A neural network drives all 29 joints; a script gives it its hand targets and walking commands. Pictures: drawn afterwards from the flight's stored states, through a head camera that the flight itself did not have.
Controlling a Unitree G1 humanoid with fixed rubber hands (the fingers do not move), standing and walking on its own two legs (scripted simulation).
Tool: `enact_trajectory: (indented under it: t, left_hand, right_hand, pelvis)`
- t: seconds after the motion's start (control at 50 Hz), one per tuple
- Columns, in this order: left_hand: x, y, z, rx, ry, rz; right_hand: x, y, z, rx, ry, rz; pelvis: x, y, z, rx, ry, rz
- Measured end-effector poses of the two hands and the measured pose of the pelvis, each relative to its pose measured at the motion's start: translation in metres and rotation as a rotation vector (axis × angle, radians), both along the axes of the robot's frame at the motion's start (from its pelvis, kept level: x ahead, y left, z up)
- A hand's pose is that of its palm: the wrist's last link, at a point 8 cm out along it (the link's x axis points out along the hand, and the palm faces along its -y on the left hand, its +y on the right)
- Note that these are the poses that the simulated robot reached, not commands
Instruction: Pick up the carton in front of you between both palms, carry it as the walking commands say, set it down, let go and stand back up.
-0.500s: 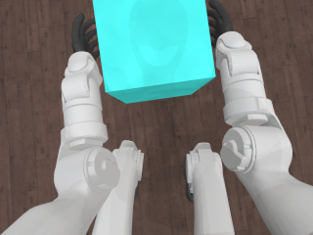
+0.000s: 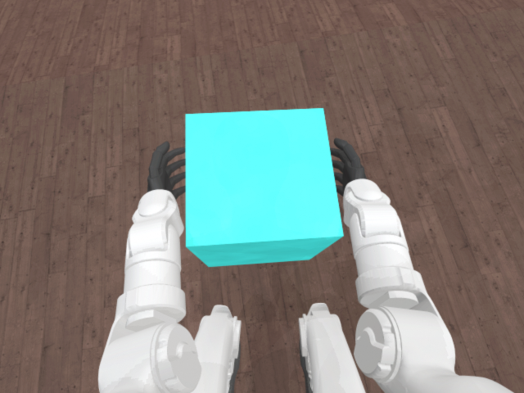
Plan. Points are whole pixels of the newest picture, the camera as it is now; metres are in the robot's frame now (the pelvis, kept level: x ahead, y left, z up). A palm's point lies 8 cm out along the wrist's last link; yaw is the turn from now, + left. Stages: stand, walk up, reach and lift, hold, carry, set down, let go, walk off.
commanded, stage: reach and lift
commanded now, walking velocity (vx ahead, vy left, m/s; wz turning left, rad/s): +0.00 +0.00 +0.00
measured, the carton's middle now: (257, 199) +0.44 +0.02 -0.11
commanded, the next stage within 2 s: hold in 1.76 s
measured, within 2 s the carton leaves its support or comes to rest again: neither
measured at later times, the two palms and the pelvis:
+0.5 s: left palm (119, 177) +0.38 +0.16 +0.12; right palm (394, 181) +0.37 -0.14 +0.10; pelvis +0.04 +0.01 +0.12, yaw +0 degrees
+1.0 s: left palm (74, 172) +0.35 +0.15 +0.19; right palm (440, 184) +0.34 -0.14 +0.18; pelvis +0.05 +0.00 +0.16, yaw +0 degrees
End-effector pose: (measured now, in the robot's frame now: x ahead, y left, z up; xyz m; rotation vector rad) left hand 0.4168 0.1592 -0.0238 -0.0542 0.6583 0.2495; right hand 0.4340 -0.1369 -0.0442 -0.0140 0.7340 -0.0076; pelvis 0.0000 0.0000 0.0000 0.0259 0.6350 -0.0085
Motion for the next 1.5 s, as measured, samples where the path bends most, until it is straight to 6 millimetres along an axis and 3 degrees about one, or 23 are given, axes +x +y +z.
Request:
enact_trajectory:
  t: [0.52, 0.66, 0.78, 0.96, 1.08, 1.24, 1.5]
  left_hand:
    - [-0.039, -0.003, 0.146, -0.015, -0.015, -0.088]
    - [-0.045, -0.005, 0.187, 0.004, -0.027, -0.135]
    - [-0.054, -0.005, 0.217, 0.017, -0.064, -0.151]
    - [-0.069, -0.006, 0.216, 0.022, 0.001, -0.137]
    - [-0.065, -0.007, 0.222, 0.016, -0.026, -0.124]
    - [-0.06, -0.012, 0.232, 0.028, -0.045, -0.143]
    - [-0.06, -0.002, 0.231, 0.035, -0.027, -0.136]
  right_hand:
    - [-0.063, -0.004, 0.155, -0.02, -0.014, -0.096]
    - [-0.078, -0.006, 0.196, -0.038, -0.029, -0.112]
    - [-0.088, -0.006, 0.229, -0.049, -0.067, -0.112]
    - [-0.098, -0.007, 0.226, -0.05, -0.003, -0.091]
    - [-0.095, -0.008, 0.228, -0.029, -0.029, -0.1]
    - [-0.092, -0.013, 0.241, -0.046, -0.05, -0.101]
    - [-0.086, -0.003, 0.243, -0.064, -0.035, -0.076]
  pelvis:
    - [0.046, 0.013, 0.128, -0.033, -0.382, 0.009]
    - [0.059, 0.013, 0.153, -0.033, -0.509, 0.008]
    - [0.062, 0.01, 0.164, -0.032, -0.615, 0.01]
    - [0.049, 0.006, 0.165, -0.031, -0.703, 0.008]
    - [0.043, 0.003, 0.164, -0.03, -0.704, 0.008]
    - [0.049, 0.0, 0.167, -0.028, -0.713, 0.011]
    - [0.058, 0.004, 0.17, -0.029, -0.723, 0.014]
